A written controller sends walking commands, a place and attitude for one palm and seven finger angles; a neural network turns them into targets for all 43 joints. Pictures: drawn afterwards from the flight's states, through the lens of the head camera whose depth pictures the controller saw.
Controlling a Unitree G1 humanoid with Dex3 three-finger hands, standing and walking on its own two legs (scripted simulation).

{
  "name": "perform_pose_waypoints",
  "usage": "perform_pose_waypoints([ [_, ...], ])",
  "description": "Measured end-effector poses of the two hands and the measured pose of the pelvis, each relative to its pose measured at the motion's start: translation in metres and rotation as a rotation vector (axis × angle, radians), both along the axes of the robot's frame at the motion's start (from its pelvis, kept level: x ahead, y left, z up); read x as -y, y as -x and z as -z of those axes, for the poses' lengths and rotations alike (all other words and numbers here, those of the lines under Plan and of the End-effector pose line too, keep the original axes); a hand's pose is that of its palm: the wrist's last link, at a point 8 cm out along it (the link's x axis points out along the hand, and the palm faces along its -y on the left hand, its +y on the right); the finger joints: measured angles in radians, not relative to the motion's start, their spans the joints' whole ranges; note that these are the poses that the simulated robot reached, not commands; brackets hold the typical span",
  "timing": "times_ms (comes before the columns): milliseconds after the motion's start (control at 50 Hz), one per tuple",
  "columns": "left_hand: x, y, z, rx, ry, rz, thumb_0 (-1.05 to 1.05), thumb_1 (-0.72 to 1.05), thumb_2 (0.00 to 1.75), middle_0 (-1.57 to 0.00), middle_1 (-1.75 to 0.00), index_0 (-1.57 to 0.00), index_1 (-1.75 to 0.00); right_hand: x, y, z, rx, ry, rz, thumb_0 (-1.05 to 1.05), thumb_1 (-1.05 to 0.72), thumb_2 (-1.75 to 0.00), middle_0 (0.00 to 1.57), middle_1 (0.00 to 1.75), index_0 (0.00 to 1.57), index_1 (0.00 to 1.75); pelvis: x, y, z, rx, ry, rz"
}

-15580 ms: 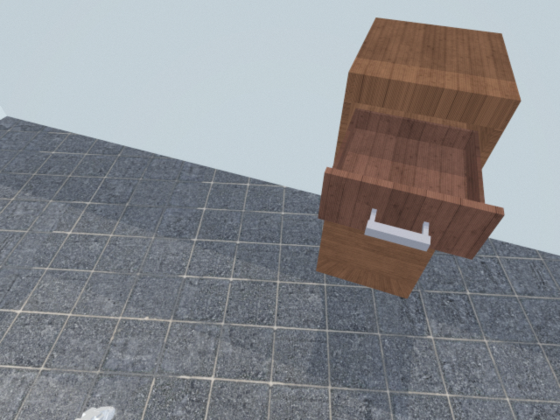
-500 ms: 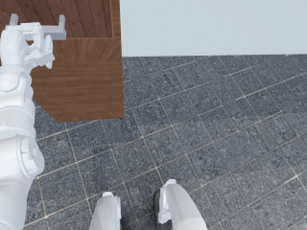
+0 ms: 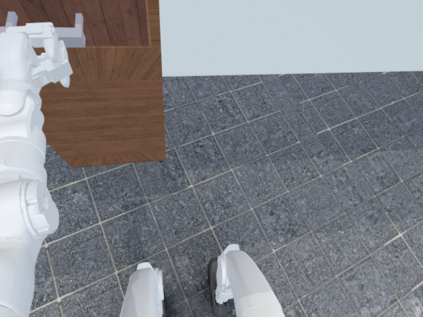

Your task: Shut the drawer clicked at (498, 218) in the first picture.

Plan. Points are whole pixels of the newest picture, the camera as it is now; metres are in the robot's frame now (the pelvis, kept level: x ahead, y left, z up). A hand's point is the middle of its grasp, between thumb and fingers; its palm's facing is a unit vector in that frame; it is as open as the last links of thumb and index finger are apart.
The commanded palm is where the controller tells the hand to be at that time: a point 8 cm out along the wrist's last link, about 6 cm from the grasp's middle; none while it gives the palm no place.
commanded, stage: pull the fist back off the drawer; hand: left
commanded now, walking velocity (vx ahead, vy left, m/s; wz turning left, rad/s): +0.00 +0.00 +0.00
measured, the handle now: (45, 28) +0.62 +0.23 +0.07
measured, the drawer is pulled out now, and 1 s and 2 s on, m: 0.00 0.00 0.00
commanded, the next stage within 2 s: draw the hand back to the body in 0.32 s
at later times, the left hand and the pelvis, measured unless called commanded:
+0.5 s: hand (58, 67) +0.54 +0.20 +0.07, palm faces +0.02 -1.00 -0.04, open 3.2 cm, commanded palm +0.49 +0.24 +0.09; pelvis +0.05 +0.01 +0.02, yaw -1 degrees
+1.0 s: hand (2, 110) +0.39 +0.21 +0.16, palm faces +0.07 -0.98 -0.17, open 3.2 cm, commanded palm +0.35 +0.26 +0.18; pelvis +0.08 +0.00 +0.08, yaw +0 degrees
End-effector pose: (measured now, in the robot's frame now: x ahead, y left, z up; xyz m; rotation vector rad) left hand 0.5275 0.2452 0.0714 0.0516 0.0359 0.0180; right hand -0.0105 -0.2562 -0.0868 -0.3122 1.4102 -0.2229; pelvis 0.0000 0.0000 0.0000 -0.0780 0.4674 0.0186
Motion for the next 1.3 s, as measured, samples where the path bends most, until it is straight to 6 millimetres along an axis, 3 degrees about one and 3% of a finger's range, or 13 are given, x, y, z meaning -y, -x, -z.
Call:
perform_pose_waypoints([
  [200, 0.005, 0.004, 0.001, 0.023, 0.018, -0.003, 0.03, 0.82, 0.92, -1.40, -1.60, -1.40, -1.60, -0.007, -0.017, -0.003, 0.022, -0.031, 0.032, 0.00, -0.91, -0.90, 0.20, 0.30, 0.20, 0.30, -0.005, -0.015, -0.009, 0.017, -0.013, 0.028],
  [400, -0.007, 0.012, 0.007, 0.004, 0.016, -0.025, 0.02, 0.88, 0.90, -1.40, -1.60, -1.40, -1.60, -0.006, -0.065, -0.011, 0.070, -0.032, 0.017, 0.00, -0.91, -0.90, 0.20, 0.30, 0.20, 0.30, -0.007, -0.039, -0.020, 0.032, -0.018, 0.033],
  [520, -0.005, 0.016, -0.004, 0.056, 0.007, 0.013, 0.02, 0.89, 0.90, -1.40, -1.60, -1.40, -1.60, -0.003, -0.094, -0.015, 0.090, -0.033, 0.013, 0.00, -0.91, -0.90, 0.20, 0.30, 0.20, 0.30, -0.008, -0.053, -0.027, 0.036, -0.014, 0.031],
  [700, -0.004, 0.073, -0.040, 0.020, 0.013, 0.009, 0.02, 0.89, 0.90, -1.40, -1.60, -1.40, -1.60, -0.015, -0.154, -0.045, 0.274, -0.103, 0.009, 0.00, -0.91, -0.90, 0.20, 0.29, 0.20, 0.30, -0.007, -0.081, -0.059, 0.124, -0.026, 0.038],
  [820, -0.016, 0.105, -0.063, 0.051, -0.001, -0.037, 0.01, 0.89, 0.90, -1.40, -1.60, -1.40, -1.60, -0.016, -0.197, -0.061, 0.410, -0.108, -0.057, 0.00, -0.91, -0.90, 0.20, 0.30, 0.20, 0.30, -0.003, -0.083, -0.068, 0.190, -0.030, 0.017],
  [920, -0.012, 0.134, -0.083, 0.060, -0.005, 0.011, 0.01, 0.90, 0.90, -1.40, -1.60, -1.40, -1.60, -0.017, -0.223, -0.073, 0.518, -0.114, -0.097, 0.00, -0.91, -0.90, 0.20, 0.30, 0.20, 0.30, -0.002, -0.082, -0.074, 0.242, -0.035, 0.007],
  [1120, -0.017, 0.199, -0.123, 0.008, -0.215, -0.193, 0.01, 0.89, 0.90, -1.40, -1.60, -1.40, -1.60, -0.026, -0.253, -0.106, 0.672, -0.116, -0.134, 0.01, -0.91, -0.90, 0.20, 0.30, 0.20, 0.30, 0.002, -0.076, -0.094, 0.382, -0.061, 0.006],
  [1300, -0.023, 0.244, -0.159, 0.066, -0.266, -0.303, 0.01, 0.89, 0.90, -1.40, -1.60, -1.40, -1.60, -0.037, -0.262, -0.120, 0.730, -0.138, -0.198, 0.01, -0.91, -0.90, 0.20, 0.30, 0.20, 0.30, 0.005, -0.072, -0.106, 0.480, -0.068, -0.003],
])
